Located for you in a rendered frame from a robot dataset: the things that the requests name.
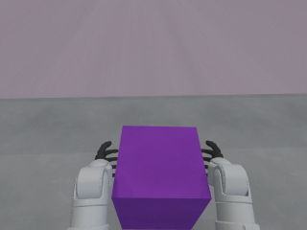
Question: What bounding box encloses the right robot hand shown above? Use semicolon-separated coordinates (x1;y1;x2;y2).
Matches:
201;140;224;177

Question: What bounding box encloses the left robot forearm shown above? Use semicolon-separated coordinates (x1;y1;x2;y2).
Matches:
65;159;113;230

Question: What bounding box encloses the right robot forearm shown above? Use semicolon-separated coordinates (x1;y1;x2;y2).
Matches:
207;157;260;230

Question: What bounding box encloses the carton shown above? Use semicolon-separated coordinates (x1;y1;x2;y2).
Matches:
111;126;212;230

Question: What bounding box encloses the left robot hand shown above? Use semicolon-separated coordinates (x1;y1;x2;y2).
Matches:
95;141;119;177

